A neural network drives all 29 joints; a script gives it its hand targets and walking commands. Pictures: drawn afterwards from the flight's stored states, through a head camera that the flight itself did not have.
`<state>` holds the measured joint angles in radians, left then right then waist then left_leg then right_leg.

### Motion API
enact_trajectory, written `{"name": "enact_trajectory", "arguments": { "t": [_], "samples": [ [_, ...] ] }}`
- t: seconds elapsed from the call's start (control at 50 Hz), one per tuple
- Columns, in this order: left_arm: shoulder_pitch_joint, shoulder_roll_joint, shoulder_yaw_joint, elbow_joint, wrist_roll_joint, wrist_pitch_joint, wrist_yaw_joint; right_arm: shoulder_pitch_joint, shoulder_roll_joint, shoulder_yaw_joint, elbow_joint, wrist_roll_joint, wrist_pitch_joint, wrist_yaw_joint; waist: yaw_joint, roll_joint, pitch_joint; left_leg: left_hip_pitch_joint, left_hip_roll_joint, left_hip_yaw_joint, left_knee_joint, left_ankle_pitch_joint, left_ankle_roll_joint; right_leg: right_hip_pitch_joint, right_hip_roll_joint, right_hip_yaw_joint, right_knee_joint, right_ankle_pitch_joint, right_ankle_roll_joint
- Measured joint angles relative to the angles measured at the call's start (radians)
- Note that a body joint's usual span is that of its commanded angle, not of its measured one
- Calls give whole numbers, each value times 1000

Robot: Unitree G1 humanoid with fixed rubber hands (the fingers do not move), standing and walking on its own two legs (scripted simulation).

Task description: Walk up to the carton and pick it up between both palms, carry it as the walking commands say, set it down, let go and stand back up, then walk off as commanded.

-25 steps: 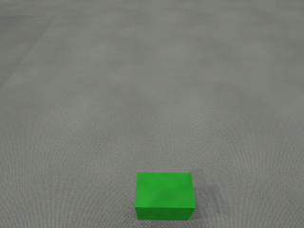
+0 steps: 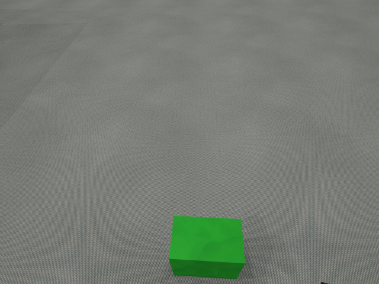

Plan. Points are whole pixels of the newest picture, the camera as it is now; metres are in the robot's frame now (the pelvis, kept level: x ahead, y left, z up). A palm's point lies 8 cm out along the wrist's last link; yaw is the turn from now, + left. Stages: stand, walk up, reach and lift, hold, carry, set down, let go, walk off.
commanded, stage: walk up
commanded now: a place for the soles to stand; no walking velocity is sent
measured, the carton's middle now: (205, 248) +0.40 -0.04 -0.64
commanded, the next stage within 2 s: reach and lift in 0.40 s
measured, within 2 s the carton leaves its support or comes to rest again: neither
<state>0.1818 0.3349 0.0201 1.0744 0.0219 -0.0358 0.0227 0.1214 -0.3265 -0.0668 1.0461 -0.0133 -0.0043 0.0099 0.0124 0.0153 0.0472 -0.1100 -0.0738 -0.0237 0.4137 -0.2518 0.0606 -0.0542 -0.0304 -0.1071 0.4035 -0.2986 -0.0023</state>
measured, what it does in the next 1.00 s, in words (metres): lowers itself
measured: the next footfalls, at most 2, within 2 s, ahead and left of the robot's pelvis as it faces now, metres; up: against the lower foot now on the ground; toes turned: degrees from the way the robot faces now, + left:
none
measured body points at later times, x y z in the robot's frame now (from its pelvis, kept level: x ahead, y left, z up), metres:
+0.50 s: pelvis -0.01 +0.00 -0.01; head +0.00 +0.00 +0.44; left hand +0.09 +0.30 -0.12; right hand +0.10 -0.29 -0.13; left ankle -0.02 +0.08 -0.74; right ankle -0.05 -0.11 -0.74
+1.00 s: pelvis -0.10 -0.01 -0.07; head +0.08 -0.02 +0.34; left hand +0.21 +0.26 -0.16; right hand +0.21 -0.27 -0.17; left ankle -0.02 +0.08 -0.74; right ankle -0.05 -0.11 -0.74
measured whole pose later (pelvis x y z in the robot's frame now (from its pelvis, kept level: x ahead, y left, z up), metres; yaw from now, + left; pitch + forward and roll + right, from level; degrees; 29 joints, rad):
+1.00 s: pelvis -0.10 -0.01 -0.07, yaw -5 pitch +11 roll +0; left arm -0.34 0.34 0.20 0.60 -0.05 0.35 -0.07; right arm -0.35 -0.29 -0.11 0.51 0.02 0.40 0.00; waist 0.05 0.00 0.21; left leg -0.81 0.00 0.04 0.98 -0.36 0.03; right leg -0.79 0.02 -0.04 1.00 -0.40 -0.05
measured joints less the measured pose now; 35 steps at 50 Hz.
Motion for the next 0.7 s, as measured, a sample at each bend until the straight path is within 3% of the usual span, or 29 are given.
{"name": "enact_trajectory", "arguments": {
  "t": [0.44,0.52,0.6,0.7],
  "samples": [
    [-34,5,2,-13,-5,6,-4,5,17,10,-16,1,-3,-4,1,-10,11,9,-2,6,-18,17,1,0,-3,9,-4,11,2],
    [-38,-8,64,-256,-34,179,-13,-27,22,8,-243,17,145,8,22,2,11,-138,31,60,124,-39,-6,-159,24,61,124,-8,-4],
    [-160,2,110,-406,-14,318,-35,-129,34,3,-407,-26,285,40,12,-5,89,-233,52,81,215,-54,-10,-264,41,83,221,-31,-13],
    [-238,-25,152,-511,18,324,-51,-165,27,-67,-476,-64,306,51,-2,-15,100,-371,53,80,276,-54,-14,-407,43,85,293,-32,-18]
  ]
}}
